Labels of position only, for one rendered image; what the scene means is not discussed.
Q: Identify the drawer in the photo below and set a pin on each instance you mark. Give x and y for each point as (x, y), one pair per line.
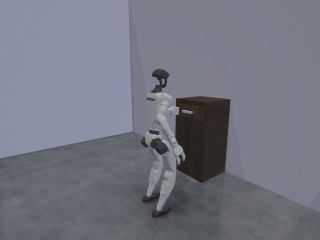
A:
(198, 111)

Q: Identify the humanoid robot torso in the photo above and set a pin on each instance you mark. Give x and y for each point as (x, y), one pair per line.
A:
(152, 108)

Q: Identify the robot left hand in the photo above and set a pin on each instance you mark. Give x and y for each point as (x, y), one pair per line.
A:
(174, 110)

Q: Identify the handle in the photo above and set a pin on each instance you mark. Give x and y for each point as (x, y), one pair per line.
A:
(188, 112)

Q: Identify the robot right thigh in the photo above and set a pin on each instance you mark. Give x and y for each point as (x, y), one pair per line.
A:
(165, 149)

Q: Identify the cabinet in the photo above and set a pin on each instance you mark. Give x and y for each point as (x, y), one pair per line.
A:
(204, 142)

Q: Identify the right robot forearm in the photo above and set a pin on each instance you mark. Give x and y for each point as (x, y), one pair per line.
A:
(167, 132)

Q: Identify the robot right hand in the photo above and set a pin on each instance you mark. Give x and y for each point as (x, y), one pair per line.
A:
(178, 150)

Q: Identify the right robot upper arm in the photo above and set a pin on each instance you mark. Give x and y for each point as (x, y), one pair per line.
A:
(165, 102)

